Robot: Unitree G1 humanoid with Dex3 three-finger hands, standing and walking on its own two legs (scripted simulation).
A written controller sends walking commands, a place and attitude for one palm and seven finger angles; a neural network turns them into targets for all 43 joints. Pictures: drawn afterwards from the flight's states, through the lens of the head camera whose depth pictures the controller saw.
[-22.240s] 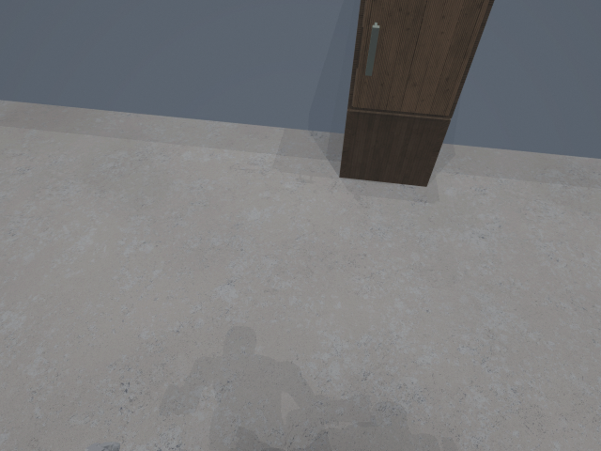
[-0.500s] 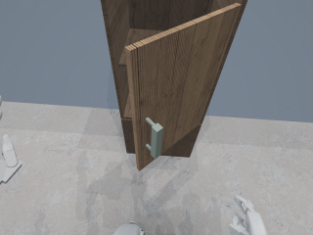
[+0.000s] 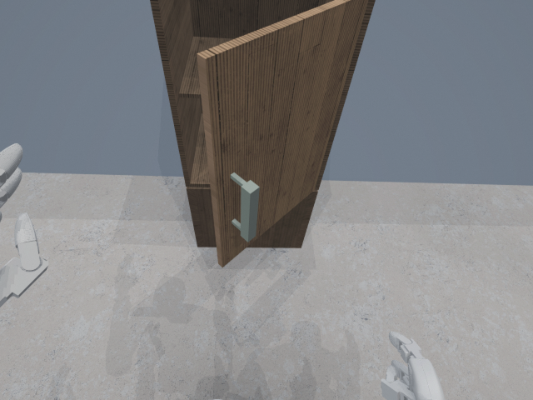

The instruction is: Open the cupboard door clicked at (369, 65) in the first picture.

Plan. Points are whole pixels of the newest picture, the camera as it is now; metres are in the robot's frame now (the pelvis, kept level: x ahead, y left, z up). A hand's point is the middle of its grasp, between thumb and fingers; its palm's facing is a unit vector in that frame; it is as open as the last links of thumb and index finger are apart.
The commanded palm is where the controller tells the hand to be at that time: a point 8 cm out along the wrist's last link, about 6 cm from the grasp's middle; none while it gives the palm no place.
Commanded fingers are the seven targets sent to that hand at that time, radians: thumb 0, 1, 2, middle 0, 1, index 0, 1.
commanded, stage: stop stepping back and stand still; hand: left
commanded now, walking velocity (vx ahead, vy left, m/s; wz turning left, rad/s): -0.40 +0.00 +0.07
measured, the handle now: (242, 207) +0.49 +0.09 -0.08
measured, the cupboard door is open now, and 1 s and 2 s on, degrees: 45 45 45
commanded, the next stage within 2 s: let the arm hang, fingers relaxed in 1.18 s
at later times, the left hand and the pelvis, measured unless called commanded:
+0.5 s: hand out of the picture +0.11 +0.24 +0.16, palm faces +0.51 -0.76 -0.40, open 7.4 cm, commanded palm +0.05 +0.27 +0.19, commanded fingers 0.00 0.90 0.90 -0.20 -0.30 -0.20 -0.30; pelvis -0.08 -0.03 +0.01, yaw +2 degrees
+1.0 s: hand out of the picture +0.06 +0.28 +0.16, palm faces +0.47 -0.78 -0.42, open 7.4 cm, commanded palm +0.01 +0.31 +0.19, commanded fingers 0.00 0.90 0.90 -0.20 -0.30 -0.20 -0.30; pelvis -0.13 +0.01 +0.01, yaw +1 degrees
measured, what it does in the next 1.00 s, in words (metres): walks backwards: right foot, then left foot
